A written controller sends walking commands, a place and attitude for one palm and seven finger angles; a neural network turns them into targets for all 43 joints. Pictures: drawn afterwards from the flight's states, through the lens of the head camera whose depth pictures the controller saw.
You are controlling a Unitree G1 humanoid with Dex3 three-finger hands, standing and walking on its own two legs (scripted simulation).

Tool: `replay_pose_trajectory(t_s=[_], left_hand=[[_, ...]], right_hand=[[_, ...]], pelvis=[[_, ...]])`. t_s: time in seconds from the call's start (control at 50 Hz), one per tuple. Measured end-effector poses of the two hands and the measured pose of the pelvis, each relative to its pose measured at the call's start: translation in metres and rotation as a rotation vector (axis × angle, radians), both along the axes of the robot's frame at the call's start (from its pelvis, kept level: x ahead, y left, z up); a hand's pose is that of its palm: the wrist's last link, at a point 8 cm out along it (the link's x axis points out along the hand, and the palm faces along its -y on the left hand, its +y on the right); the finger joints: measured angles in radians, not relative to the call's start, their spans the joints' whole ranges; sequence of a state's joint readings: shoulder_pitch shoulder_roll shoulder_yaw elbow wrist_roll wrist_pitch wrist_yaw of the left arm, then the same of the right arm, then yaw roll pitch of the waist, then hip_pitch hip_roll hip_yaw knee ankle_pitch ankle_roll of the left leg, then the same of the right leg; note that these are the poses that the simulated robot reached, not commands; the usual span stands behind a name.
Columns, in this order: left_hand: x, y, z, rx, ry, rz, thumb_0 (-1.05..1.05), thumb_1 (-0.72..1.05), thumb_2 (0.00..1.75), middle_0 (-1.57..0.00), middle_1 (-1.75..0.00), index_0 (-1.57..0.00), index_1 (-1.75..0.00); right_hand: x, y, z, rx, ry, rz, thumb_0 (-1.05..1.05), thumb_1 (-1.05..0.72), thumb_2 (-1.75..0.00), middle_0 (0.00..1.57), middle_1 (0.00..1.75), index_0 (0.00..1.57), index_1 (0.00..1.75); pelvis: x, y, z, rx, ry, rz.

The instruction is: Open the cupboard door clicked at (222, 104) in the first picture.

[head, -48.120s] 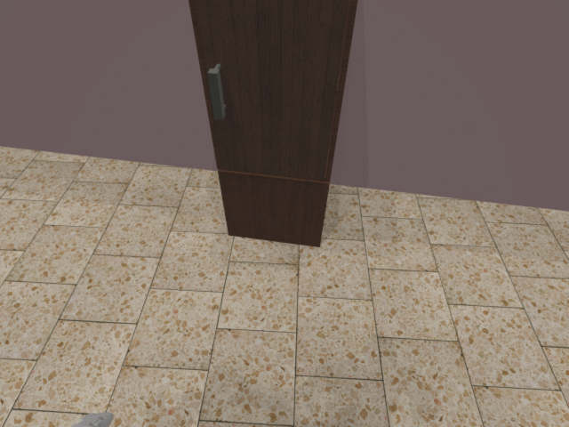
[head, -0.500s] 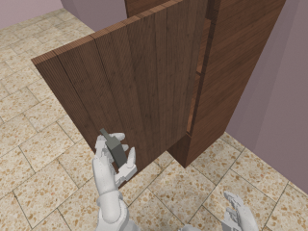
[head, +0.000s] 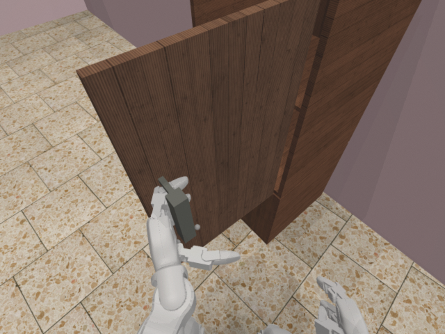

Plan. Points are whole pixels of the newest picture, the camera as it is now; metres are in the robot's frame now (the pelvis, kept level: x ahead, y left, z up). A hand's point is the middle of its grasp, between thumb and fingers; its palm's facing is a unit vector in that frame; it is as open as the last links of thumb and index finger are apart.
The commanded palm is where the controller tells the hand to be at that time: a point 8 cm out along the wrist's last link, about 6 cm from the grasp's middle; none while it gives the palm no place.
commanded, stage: open thumb and fingers to let go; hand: left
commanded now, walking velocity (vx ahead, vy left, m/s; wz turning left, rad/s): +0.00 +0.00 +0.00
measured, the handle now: (175, 209) +0.33 +0.11 +0.04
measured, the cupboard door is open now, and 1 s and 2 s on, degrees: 88 94 93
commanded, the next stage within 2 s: slide the hand sideways off the handle in 0.10 s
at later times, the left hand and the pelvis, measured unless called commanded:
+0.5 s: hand (201, 254) +0.24 +0.05 +0.05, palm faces -0.14 -0.99 +0.04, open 16.1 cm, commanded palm +0.22 +0.10 +0.05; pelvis -0.01 +0.02 -0.01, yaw -1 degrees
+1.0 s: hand (178, 278) +0.21 +0.08 +0.05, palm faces -0.07 -1.00 +0.00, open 16.0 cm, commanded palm +0.17 +0.15 +0.05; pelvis +0.01 +0.00 -0.02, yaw -1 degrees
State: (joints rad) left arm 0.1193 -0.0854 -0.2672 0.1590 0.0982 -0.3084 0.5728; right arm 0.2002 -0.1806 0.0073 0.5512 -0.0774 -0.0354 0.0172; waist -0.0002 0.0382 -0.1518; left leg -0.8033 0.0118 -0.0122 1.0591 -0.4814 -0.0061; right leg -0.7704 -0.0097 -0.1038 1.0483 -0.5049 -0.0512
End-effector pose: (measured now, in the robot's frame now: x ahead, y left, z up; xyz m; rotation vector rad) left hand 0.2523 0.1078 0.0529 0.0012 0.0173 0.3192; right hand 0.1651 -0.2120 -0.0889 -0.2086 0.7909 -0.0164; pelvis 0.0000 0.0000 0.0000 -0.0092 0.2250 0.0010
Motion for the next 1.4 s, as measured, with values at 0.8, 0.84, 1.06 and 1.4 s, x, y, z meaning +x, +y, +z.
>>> replay_pose_trajectory(t_s=[0.8, 0.84, 1.06, 1.4], left_hand=[[-0.045, 0.013, 0.000, -0.017, 0.003, -0.419, -0.01, -0.50, 0.30, -0.19, -0.33, -0.21, -0.32], [-0.049, 0.017, 0.000, -0.018, 0.010, -0.412, -0.01, -0.50, 0.30, -0.20, -0.33, -0.22, -0.33], [-0.068, 0.036, -0.001, -0.008, 0.023, -0.383, -0.01, -0.50, 0.30, -0.21, -0.33, -0.22, -0.33], [-0.101, 0.075, -0.002, 0.010, 0.034, -0.337, -0.01, -0.50, 0.30, -0.16, -0.30, -0.17, -0.31]], right_hand=[[-0.002, 0.009, 0.006, 0.026, -0.068, -0.040, 0.02, -0.91, -0.90, 0.20, 0.30, 0.20, 0.30], [0.001, 0.008, 0.006, 0.026, -0.073, -0.038, 0.02, -0.91, -0.90, 0.20, 0.30, 0.20, 0.30], [0.019, -0.005, 0.003, 0.016, -0.110, -0.041, 0.02, -0.91, -0.90, 0.20, 0.30, 0.20, 0.30], [0.016, -0.019, -0.003, -0.011, -0.124, -0.081, 0.02, -0.91, -0.90, 0.20, 0.30, 0.20, 0.30]], pelvis=[[0.001, 0.013, -0.010, 0.000, 0.006, -0.026], [0.003, 0.012, -0.010, 0.000, 0.009, -0.025], [0.007, 0.002, -0.017, 0.002, 0.032, -0.017], [-0.002, -0.005, -0.026, -0.005, 0.033, -0.005]])
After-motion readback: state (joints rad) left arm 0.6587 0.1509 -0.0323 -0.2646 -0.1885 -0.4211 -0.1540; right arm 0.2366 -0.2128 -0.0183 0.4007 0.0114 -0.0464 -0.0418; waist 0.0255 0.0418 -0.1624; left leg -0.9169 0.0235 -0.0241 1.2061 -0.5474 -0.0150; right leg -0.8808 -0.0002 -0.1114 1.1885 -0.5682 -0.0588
